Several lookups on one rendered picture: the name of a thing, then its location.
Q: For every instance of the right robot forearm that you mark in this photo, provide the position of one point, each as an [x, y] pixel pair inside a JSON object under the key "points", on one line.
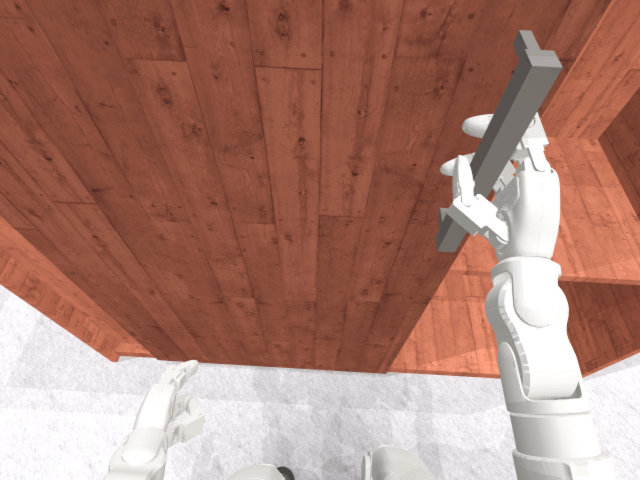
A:
{"points": [[541, 379]]}

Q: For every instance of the wardrobe door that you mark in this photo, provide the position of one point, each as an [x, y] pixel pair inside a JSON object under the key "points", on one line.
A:
{"points": [[13, 243], [255, 182]]}

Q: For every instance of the left robot hand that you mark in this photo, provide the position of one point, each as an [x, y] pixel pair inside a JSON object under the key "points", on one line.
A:
{"points": [[163, 410]]}

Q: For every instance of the handle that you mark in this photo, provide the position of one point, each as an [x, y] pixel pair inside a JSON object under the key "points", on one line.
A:
{"points": [[530, 83]]}

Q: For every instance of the left robot forearm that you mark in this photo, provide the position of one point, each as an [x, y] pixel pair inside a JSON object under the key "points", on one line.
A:
{"points": [[141, 455]]}

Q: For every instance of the right robot hand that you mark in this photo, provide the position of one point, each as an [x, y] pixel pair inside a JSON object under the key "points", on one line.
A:
{"points": [[529, 202]]}

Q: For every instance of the robot right thigh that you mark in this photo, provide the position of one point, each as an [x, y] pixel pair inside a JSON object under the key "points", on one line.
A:
{"points": [[391, 463]]}

